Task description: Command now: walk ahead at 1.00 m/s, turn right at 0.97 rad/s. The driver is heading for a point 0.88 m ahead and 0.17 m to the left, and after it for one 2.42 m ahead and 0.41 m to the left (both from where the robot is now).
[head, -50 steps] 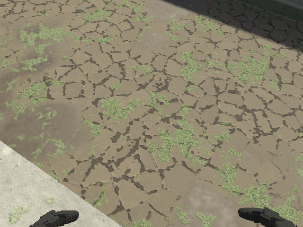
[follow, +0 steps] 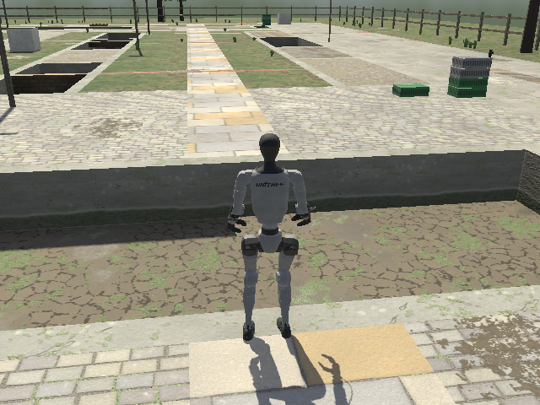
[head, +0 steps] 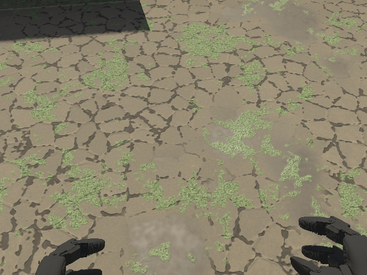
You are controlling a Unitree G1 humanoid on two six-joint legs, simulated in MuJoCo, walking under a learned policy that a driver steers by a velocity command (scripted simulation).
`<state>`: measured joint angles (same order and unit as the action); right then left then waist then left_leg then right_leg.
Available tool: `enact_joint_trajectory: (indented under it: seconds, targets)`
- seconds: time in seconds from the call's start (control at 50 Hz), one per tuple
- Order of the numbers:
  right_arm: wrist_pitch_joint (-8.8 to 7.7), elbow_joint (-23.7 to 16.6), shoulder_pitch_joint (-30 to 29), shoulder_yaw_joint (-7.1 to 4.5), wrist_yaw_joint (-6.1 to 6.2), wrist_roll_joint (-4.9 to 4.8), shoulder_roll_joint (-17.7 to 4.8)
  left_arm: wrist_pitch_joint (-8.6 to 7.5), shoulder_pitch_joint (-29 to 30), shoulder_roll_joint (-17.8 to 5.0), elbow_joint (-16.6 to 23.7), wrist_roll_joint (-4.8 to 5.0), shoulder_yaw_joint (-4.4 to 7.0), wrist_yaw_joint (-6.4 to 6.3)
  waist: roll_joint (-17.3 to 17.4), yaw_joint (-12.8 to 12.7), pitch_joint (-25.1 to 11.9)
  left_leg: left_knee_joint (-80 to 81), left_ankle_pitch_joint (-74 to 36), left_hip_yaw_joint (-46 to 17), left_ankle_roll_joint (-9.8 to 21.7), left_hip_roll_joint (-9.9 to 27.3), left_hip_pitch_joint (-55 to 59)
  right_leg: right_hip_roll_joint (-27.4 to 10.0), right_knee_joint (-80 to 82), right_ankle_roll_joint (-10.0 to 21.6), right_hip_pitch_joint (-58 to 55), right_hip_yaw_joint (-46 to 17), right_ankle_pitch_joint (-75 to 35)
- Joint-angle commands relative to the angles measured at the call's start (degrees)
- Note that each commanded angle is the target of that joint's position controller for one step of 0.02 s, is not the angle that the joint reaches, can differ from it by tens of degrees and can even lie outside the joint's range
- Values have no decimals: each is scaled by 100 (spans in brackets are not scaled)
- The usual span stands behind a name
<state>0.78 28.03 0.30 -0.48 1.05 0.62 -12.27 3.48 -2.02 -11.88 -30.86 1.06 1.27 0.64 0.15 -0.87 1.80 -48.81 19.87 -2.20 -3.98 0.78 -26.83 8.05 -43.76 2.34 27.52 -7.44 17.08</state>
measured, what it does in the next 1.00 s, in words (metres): steps to the right: right foot, then left foot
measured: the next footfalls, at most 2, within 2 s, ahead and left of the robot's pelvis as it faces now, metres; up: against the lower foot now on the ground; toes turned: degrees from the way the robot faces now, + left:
right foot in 0.30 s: +0.10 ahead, -0.17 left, +0.00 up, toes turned -14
left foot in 0.66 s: +0.08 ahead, +0.03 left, +0.00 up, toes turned -1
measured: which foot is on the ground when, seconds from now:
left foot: down 0.00-0.32, up 0.34-0.64, down 0.66-0.92, up 0.94-1.00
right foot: down 0.00-0.02, up 0.04-0.28, down 0.30-1.00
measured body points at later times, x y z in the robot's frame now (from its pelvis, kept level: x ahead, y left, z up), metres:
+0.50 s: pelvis +0.02 -0.07 +0.00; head +0.04 -0.08 +0.45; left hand +0.26 +0.09 -0.07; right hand +0.17 -0.35 -0.07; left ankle +0.04 +0.08 -0.62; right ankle +0.06 -0.15 -0.71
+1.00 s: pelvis +0.03 -0.10 +0.00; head +0.04 -0.11 +0.45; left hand +0.18 +0.18 -0.04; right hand +0.33 -0.27 -0.04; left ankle +0.04 +0.03 -0.68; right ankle +0.09 -0.20 -0.71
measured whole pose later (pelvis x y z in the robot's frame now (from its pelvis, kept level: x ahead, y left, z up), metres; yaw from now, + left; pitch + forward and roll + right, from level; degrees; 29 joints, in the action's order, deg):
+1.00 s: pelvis +0.03 -0.10 +0.00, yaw +14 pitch +1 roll +1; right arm 3.0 28.5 0.8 -2.9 -0.1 -2.1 -14.5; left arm -0.8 -4.8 -12.9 -29.2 -2.1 0.0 -0.3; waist 0.7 -1.6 0.3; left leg -56.4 25.1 -9.3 1.7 -8.0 -31.1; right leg -1.6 -45.3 1.0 25.5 2.4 20.8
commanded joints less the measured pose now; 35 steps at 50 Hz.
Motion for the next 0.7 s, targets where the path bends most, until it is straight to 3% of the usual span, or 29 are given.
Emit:
enact_joint_trajectory:
  seconds: [0.02, 0.04, 0.06, 0.08, 0.1, 0.14, 0.18, 0.22, 0.24, 0.26, 0.28, 0.3, 0.32, 0.34, 0.36, 0.38, 0.4, 0.44, 0.48, 0.52, 0.56, 0.58, 0.62, 0.64, 0.66, 0.68, 0.7]
  targets:
    - [19, 22, 1108, -37, -45, 9, -116, -121, 1295, -567, 902, 111, 236, 23, 435, 731, -770, 1442, -434, 293, 256, 4, 2927, -301, 733, 320, 1503, -1084, 958]
    - [-34, 96, 1251, -185, -67, 274, -772, -139, 1247, -163, 1179, 256, 117, -1, 2195, 726, -749, 1518, -647, -1263, 636, 1469, 3586, 204, -680, 10, 2961, -409, 1366]
    - [-37, 118, 1282, -412, -6, 317, -1254, -206, 1430, -423, 1163, 26, 186, -58, 1980, 902, -607, 2088, -129, -2478, 1052, 2238, 3053, -167, -1363, -88, 3431, -439, 936]
    - [-84, 11, 980, -332, 53, 301, -1044, -249, 1742, -560, 1166, -94, 232, -72, 1129, 802, -477, 2308, 177, -2641, 1189, 2334, 2535, -342, -1853, -180, 3248, -413, 527]
    - [-148, -43, 544, -226, 82, 278, -843, -268, 1549, -599, 1054, -117, 259, -47, 876, 494, -461, 2359, 376, -2362, 1141, 2259, 2090, -461, -2083, -244, 2913, -291, 303]
    - [-248, -13, 117, -134, 102, 183, -685, -191, 1141, -612, 919, -113, 265, 75, 1003, 143, -477, 2421, 267, -1298, 946, 1978, 1278, -673, -2330, -364, 2076, 125, -1]
    - [-329, -12, -110, -57, 6, 151, -463, -63, 998, -340, 854, -47, 117, 149, 997, 18, -649, 2392, -77, -262, 641, 1513, 429, -802, -1774, -424, 701, 453, -239]
    - [-411, 59, 110, -156, -98, 67, -653, 40, 950, -320, 785, 26, 56, 225, 815, 112, -679, 2474, 192, 173, 665, 1396, 228, -867, -880, -377, -276, 885, -294]
    - [-425, 103, 283, -171, -131, -6, -640, 12, 1030, -199, 739, 16, -8, 254, 522, 174, -756, 2466, 390, 176, 720, 1409, 237, -870, -319, -328, -755, 992, -316]
    - [-388, 142, 343, -198, -125, -33, -675, -17, 846, -176, 666, -80, -36, 259, 367, 170, -613, 2305, 248, 263, 708, 1354, 265, -843, 162, -243, -1035, 1054, -241]
    - [-319, 174, 455, -206, -120, -80, -645, -38, 548, -165, 517, -182, -37, 270, 135, 145, -703, 1994, -137, 328, 725, 1225, 347, -657, 345, -151, -1448, 1289, -127]
    - [-238, 184, 582, -174, -117, -105, -496, -91, 15, -192, 380, -216, -39, 256, -272, -6, -898, 995, -721, 595, 656, 929, 241, -656, 296, -48, -1986, 1036, -631]
    - [-189, -49, 692, -91, -119, -97, -237, -120, 19, -699, 405, -142, 79, 227, -1568, -119, -1374, 69, -21, 1033, 250, 335, -312, -1116, 562, 154, -2537, 327, -1175]
    - [-139, -397, -158, -113, -79, -76, -347, -113, -418, -1053, 406, 4, 168, 191, -2293, -805, -1228, -934, 1418, 797, 127, -98, -1025, -1952, 1768, 531, -2159, -1038, -475]
    - [-90, -505, -585, -247, -3, -171, -495, -157, -787, -1148, 363, -42, 203, 73, -1795, -1037, -937, -1933, 1489, -133, 86, -437, -1563, -2391, 2019, 850, -2001, -1574, -376]
    - [-106, -450, -505, -260, 50, -189, -430, -218, -746, -1045, 369, -153, 182, -80, -1240, -870, -951, -2610, 1100, -691, 78, -569, -1766, -2567, 1799, 918, -1859, -1610, -904]
    - [-132, -346, -141, -235, 66, -165, -323, -285, -515, -917, 328, -240, 139, -203, -1038, -467, -992, -2791, 710, -793, 103, -515, -1818, -2557, 1590, 812, -1694, -1313, -1263]
    - [-109, -114, 403, -230, 65, -49, -203, -442, -108, -566, 356, -268, 36, -251, -757, 25, -1109, -2810, 236, -826, 135, -399, -1390, -2511, 1510, 625, -1145, -985, -1218]
    - [40, -4, 510, -267, 60, -18, -237, -604, 149, -291, 384, -258, -58, -223, -586, 223, -1100, -2906, -92, -676, 91, -388, -998, -2512, 1566, 571, -603, -697, -1279]
    - [202, -1, 474, -241, 49, -18, -232, -743, 157, -296, 364, -257, -75, -166, -443, 298, -1098, -2504, -311, -463, 63, -239, -696, -2462, 1508, 498, -403, -279, -1334]
    - [263, -82, 279, -130, -4, -16, -136, -810, 11, -361, 273, -265, -71, -127, -513, 227, -1000, -1227, -291, -120, 160, 0, -200, -2325, 1468, 286, -334, 305, -1438]
    - [263, -129, 83, -65, -36, -29, -67, -809, -228, -460, 200, -281, -30, -116, -621, 67, -913, -691, -116, 111, 236, 20, 81, -2317, 1478, 264, -330, 459, -1502]
    - [274, -220, -138, -42, -136, -72, -103, -724, -450, -580, 124, -326, 37, -163, -766, -169, -862, -51, 313, 425, 400, 6, 472, -2402, 1522, 321, -546, 483, -1160]
    - [269, -210, -70, -33, -190, -84, -78, -661, -383, -611, 120, -304, 62, -204, -657, -87, -888, 388, 91, 580, 507, -7, 830, -2433, 1452, 267, -509, 543, -863]
    - [239, -57, 241, -24, -235, -58, -20, -592, -317, -525, 124, -238, 55, -245, -404, 80, -1004, 805, -269, 617, 671, -74, 1495, -2281, 1073, 93, -226, 796, -350]
    - [193, 80, 546, -44, -248, -3, -118, -529, -509, -259, 142, -242, -2, -295, 509, 88, -1103, 570, -1025, 278, 920, -85, 2075, -1752, 15, -269, 293, 1396, -293]
    - [240, 5, 574, -246, -218, -186, -726, -453, 14, -374, 499, -233, 6, -323, 1478, 457, -1019, 1180, -1198, -1283, 1431, 400, 2253, -1006, -590, -690, 1234, 1700, 92]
